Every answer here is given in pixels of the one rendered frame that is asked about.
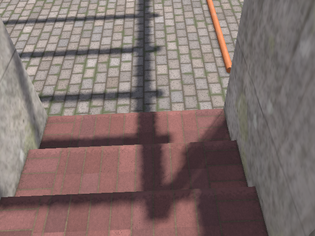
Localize stairs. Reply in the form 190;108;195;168
0;108;269;236

